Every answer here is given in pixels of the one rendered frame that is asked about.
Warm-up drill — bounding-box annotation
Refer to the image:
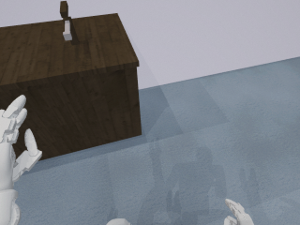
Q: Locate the counter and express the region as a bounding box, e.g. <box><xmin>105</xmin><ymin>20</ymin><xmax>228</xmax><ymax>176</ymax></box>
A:
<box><xmin>0</xmin><ymin>1</ymin><xmax>142</xmax><ymax>162</ymax></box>

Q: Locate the robot left forearm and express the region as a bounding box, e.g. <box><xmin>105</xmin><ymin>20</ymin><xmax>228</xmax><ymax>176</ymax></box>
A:
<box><xmin>0</xmin><ymin>189</ymin><xmax>22</xmax><ymax>225</ymax></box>

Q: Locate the robot left hand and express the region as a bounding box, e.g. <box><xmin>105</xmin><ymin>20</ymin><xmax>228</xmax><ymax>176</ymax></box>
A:
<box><xmin>0</xmin><ymin>95</ymin><xmax>42</xmax><ymax>191</ymax></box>

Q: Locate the robot right hand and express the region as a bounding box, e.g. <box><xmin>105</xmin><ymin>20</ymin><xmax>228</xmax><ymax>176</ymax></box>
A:
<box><xmin>223</xmin><ymin>199</ymin><xmax>254</xmax><ymax>225</ymax></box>

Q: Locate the tap lever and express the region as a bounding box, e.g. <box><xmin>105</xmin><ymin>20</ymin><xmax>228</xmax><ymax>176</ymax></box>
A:
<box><xmin>63</xmin><ymin>20</ymin><xmax>72</xmax><ymax>41</ymax></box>

